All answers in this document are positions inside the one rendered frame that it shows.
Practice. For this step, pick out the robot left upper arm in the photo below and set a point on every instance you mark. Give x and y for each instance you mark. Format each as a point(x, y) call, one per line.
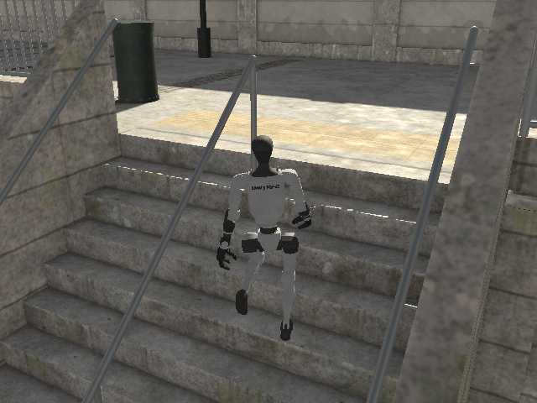
point(238, 181)

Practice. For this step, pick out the robot left forearm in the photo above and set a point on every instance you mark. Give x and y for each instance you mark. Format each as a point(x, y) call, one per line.
point(227, 232)

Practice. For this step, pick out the robot right forearm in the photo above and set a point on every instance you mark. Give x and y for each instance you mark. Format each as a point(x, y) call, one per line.
point(306, 216)

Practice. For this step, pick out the robot left thigh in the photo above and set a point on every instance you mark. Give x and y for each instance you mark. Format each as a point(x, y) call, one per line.
point(250, 244)

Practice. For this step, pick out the robot left hand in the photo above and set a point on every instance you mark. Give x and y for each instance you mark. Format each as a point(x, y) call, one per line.
point(221, 257)

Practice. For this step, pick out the robot right hand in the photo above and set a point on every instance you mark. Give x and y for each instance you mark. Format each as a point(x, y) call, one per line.
point(304, 225)

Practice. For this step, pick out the robot right upper arm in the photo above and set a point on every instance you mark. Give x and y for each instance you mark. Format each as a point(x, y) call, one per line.
point(292, 179)

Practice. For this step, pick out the robot right foot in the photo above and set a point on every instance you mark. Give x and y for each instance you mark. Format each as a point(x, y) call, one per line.
point(285, 333)

